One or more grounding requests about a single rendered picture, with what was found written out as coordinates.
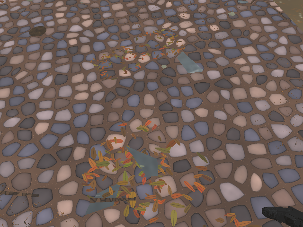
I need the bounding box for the robot right hand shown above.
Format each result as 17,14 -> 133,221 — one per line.
261,206 -> 303,227

